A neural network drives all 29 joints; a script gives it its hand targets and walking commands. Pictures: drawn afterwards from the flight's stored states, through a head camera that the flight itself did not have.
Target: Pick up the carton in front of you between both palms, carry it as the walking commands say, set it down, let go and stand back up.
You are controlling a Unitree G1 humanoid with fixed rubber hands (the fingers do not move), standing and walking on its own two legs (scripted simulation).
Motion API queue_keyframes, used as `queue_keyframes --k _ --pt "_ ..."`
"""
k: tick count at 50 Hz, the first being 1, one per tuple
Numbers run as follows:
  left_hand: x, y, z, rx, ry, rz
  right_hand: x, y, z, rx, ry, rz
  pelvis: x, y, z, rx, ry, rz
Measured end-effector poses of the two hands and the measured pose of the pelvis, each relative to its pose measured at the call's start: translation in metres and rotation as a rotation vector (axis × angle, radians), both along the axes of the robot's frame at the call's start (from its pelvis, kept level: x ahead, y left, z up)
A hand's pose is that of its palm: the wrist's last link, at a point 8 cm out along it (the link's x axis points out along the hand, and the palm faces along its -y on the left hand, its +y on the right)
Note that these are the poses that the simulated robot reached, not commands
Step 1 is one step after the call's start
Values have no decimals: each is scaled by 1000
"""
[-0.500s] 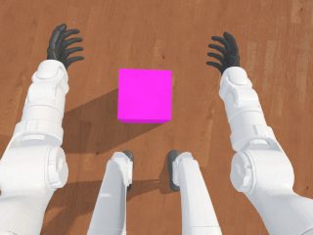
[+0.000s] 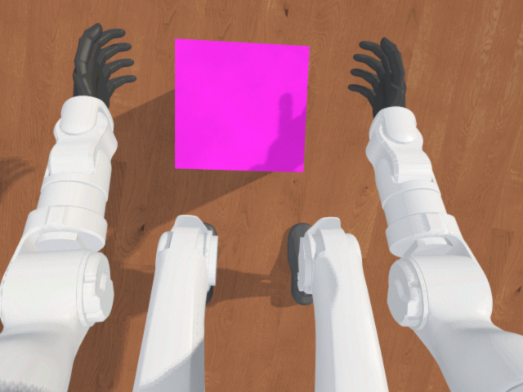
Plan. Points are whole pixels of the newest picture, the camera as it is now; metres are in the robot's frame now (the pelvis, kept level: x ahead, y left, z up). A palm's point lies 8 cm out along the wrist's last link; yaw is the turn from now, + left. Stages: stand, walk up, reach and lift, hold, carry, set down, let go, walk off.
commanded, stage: reach and lift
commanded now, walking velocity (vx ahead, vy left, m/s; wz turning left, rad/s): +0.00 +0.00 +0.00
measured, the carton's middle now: (241, 117) +0.47 +0.04 -0.37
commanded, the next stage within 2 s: none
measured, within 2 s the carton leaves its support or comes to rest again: leaves its support in 1.28 s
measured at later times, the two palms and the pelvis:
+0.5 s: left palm (140, 107) +0.47 +0.22 -0.31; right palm (351, 108) +0.48 -0.16 -0.30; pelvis -0.04 +0.00 -0.12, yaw -1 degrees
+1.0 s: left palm (156, 105) +0.47 +0.19 -0.30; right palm (328, 103) +0.49 -0.12 -0.30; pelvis -0.04 +0.00 -0.12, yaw +0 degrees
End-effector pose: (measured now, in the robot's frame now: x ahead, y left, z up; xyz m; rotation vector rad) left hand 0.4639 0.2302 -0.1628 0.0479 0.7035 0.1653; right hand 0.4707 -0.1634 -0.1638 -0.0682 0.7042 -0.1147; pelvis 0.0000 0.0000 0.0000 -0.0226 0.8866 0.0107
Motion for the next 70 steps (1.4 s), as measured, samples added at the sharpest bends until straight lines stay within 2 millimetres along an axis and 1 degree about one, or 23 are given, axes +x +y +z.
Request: queue_keyframes --k 5,10,15,20,22,24,27,32,40,44,47,49,54,57,62,64,66,68,70 --pt "0 0 -34 2 -18 -1 -1 1 -34 6 -16 1 -12 -2 -39 1 -45 -2" --pt "0 -2 -64 1 -1 2 1 4 -64 9 1 2 -26 -3 -69 2 -97 -4" --pt "0 -7 -98 -3 30 3 1 8 -97 10 31 4 -37 -3 -92 1 -146 -3" --pt "2 -11 -133 -5 45 0 3 7 -129 -1 53 8 -42 -2 -112 -2 -182 -3" --pt "3 -12 -143 -1 44 -2 7 4 -135 -3 43 0 -42 -1 -117 -4 -203 -9" --pt "3 -13 -148 -3 44 -2 10 2 -137 -5 37 0 -41 0 -120 -4 -219 -9" --pt "5 -13 -150 -7 37 5 14 6 -141 -2 39 15 -38 0 -123 -4 -222 -11" --pt "8 -11 -144 -8 18 10 20 17 -137 6 24 36 -33 1 -125 -2 -210 -7" --pt "4 -16 -140 -17 29 1 16 23 -133 6 39 33 -32 0 -121 -4 -189 1" --pt "4 -24 -140 -25 27 -12 15 27 -133 12 36 41 -34 -1 -119 -4 -188 -1" --pt "6 -39 -140 -43 23 -34 17 38 -132 28 31 60 -36 -1 -118 -3 -189 -3" --pt "7 -43 -140 -36 23 -16 18 46 -132 31 30 59 -37 -2 -117 -2 -190 -4" --pt "8 -43 -139 -24 30 -20 17 48 -133 31 29 8 -39 -2 -116 0 -194 -7" --pt "11 -45 -137 -27 49 -29 19 50 -132 44 39 1 -39 -2 -119 3 -203 -8" --pt "14 -46 -134 -31 65 -30 20 48 -131 38 53 4 -37 -3 -126 12 -223 -7" --pt "12 -47 -131 -35 66 -27 20 47 -127 33 54 8 -35 -3 -127 14 -227 -7" --pt "10 -48 -126 -41 53 -22 19 47 -120 38 41 6 -34 -4 -128 15 -230 -5" --pt "7 -48 -116 -48 30 -16 17 47 -108 49 19 0 -33 -5 -127 15 -235 -2" --pt "2 -47 -100 -54 6 -7 14 48 -92 58 -4 -8 -33 -5 -123 16 -240 2"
